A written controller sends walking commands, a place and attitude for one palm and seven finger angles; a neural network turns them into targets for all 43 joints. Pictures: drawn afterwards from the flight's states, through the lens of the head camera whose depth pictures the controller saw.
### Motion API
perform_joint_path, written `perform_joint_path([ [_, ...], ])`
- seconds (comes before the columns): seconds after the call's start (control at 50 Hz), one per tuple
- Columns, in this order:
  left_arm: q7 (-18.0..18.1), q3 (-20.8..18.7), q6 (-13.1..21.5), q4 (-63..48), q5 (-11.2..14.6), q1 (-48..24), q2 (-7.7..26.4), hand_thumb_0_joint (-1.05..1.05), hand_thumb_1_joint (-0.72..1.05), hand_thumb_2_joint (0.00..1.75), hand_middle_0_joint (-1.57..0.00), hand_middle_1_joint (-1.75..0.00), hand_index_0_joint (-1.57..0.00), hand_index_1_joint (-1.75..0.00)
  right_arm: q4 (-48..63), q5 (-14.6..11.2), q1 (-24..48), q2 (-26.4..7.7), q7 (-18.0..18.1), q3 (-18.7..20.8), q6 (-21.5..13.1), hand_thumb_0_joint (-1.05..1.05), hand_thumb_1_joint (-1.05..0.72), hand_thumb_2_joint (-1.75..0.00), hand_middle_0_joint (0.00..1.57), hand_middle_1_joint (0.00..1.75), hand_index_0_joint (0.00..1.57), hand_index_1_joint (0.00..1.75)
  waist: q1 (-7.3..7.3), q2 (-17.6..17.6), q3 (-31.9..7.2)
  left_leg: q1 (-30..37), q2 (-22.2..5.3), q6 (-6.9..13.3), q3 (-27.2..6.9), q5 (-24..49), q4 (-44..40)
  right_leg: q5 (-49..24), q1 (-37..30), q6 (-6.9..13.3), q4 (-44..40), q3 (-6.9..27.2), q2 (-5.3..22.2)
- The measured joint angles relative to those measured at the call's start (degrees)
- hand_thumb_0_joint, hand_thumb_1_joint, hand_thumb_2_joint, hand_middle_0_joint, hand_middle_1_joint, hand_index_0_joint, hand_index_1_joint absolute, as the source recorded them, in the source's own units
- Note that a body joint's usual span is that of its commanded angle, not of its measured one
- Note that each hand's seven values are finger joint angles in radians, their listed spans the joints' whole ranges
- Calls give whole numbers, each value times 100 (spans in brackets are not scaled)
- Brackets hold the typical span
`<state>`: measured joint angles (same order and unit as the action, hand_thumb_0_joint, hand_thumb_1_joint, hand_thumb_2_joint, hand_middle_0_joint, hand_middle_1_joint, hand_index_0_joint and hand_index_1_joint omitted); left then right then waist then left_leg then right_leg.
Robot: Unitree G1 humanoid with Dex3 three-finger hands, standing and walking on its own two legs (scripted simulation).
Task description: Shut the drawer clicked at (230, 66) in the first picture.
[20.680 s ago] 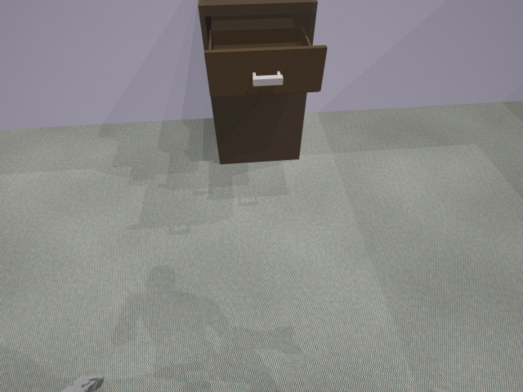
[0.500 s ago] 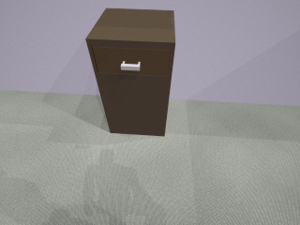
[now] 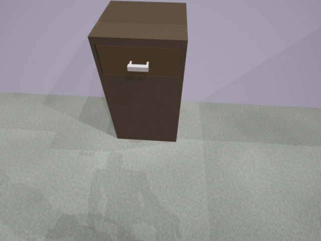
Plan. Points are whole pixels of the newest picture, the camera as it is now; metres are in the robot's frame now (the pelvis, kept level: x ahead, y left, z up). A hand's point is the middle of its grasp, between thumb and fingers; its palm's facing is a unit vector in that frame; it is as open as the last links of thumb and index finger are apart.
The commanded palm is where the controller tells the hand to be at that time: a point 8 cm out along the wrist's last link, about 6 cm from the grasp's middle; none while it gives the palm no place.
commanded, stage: look to check the result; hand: left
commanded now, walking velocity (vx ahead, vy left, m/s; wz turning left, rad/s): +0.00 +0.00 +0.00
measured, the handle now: (138, 65) +0.88 +0.16 -0.08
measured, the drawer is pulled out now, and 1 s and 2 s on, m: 0.00 0.00 0.00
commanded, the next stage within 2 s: stand and wait in 0.24 s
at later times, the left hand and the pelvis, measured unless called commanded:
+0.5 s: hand out of the picture +0.05 +0.20 -0.17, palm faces +0.01 -0.97 -0.24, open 7.4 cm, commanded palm none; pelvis +0.02 +0.00 +0.00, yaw +0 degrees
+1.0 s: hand out of the picture +0.06 +0.20 -0.17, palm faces +0.01 -0.97 -0.25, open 7.4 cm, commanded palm none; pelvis +0.02 -0.01 +0.00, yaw +0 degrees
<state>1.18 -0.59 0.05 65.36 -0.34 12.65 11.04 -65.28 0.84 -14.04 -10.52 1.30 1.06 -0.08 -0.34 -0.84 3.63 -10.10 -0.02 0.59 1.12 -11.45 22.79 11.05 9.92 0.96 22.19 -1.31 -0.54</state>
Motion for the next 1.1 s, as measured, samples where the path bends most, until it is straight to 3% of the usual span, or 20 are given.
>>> perform_joint_path([
  [1.1, -16, -2, 62, -23, 7, -146, 140, 1, 91, 90, -20, -30, -20, -30, -63, -9, 207, -186, 4, -17, -48, 0, -91, -90, 20, 30, 20, 30, -3, 3, -118, 338, -39, -53, 15, -39, -276, 55, -305, 37, -228, 19, -44],
])
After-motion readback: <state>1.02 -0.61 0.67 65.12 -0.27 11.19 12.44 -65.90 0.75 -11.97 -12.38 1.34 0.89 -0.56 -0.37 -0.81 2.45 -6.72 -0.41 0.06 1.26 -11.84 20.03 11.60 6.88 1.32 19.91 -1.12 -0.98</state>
